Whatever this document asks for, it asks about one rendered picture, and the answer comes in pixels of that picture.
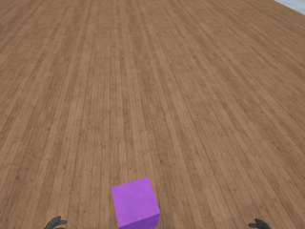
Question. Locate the left robot hand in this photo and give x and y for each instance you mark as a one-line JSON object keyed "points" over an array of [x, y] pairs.
{"points": [[55, 222]]}

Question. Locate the carton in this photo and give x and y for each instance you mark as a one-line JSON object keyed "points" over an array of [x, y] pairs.
{"points": [[135, 205]]}

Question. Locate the right robot hand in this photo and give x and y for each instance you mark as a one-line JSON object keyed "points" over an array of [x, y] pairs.
{"points": [[260, 224]]}

